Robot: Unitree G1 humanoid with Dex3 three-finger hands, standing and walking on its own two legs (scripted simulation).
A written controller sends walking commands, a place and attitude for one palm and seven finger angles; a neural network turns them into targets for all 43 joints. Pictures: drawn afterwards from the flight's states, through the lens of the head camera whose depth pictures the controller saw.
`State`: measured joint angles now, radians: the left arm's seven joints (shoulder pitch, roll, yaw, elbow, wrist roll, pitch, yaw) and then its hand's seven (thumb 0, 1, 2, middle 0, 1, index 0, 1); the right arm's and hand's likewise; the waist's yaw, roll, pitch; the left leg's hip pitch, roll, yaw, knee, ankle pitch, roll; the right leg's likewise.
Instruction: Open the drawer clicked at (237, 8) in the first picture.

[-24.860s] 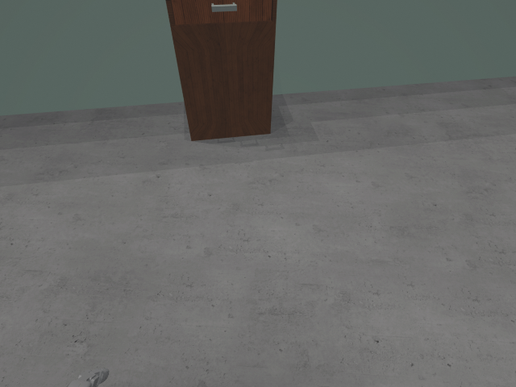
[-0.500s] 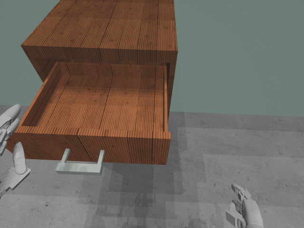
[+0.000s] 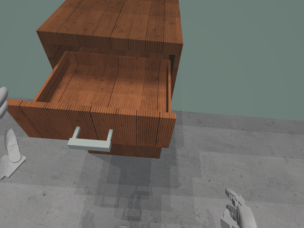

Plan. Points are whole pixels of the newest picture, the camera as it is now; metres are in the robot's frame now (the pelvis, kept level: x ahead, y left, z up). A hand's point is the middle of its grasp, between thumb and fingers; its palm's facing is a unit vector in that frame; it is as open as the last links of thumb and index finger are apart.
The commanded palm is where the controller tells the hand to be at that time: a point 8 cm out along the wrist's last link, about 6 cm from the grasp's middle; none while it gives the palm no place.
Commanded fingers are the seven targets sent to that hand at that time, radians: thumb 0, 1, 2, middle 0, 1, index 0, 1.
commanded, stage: step back with the hand held close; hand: left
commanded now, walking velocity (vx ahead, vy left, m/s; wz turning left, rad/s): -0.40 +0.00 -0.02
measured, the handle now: (92, 138) +0.35 +0.19 +0.01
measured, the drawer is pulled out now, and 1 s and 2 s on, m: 0.30 0.30 0.30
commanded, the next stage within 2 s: stop stepping back and stand still in 0.42 s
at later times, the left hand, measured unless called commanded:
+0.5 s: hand (8, 222) +0.11 +0.22 +0.16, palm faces +0.31 -0.84 -0.45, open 7.4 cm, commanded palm +0.04 +0.26 +0.20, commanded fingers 0.00 0.90 0.90 -0.20 -0.30 -0.20 -0.30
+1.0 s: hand out of the picture +0.01 +0.18 +0.16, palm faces +0.33 -0.84 -0.43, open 7.4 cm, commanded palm -0.06 +0.23 +0.20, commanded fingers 0.00 0.90 0.90 -0.20 -0.30 -0.20 -0.30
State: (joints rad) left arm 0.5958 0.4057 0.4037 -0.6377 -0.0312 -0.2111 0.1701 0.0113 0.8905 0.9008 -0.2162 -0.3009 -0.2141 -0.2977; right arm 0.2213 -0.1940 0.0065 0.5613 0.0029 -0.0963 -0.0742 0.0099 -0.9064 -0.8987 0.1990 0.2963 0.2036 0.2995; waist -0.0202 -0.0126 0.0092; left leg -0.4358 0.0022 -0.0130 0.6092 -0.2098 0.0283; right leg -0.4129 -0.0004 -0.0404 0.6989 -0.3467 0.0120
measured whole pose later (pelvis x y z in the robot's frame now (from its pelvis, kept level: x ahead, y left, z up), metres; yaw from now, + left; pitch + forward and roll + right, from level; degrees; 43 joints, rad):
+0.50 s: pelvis -0.10 -0.02 +0.01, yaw -1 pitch +4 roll +0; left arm 0.61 0.42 0.41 -0.64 -0.05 -0.21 0.14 0.01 0.89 0.90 -0.22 -0.30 -0.21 -0.30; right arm 0.11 -0.17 -0.02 0.60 -0.01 -0.09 -0.06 0.01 -0.91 -0.90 0.20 0.30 0.20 0.30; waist -0.01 -0.08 0.04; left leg -0.34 0.01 0.01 0.53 -0.25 0.00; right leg -0.48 0.01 -0.02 0.78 -0.42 0.01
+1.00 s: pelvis -0.18 -0.05 +0.01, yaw +1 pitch +2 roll +1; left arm 0.67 0.38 0.34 -0.60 -0.03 -0.17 0.16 0.01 0.89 0.90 -0.22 -0.30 -0.21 -0.30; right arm 0.29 -0.26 -0.03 0.63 0.00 -0.10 -0.07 0.01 -0.91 -0.90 0.20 0.30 0.20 0.30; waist -0.05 -0.06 -0.03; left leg -0.20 -0.01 0.04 0.47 -0.29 0.02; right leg -0.33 -0.02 -0.10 0.55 -0.27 -0.02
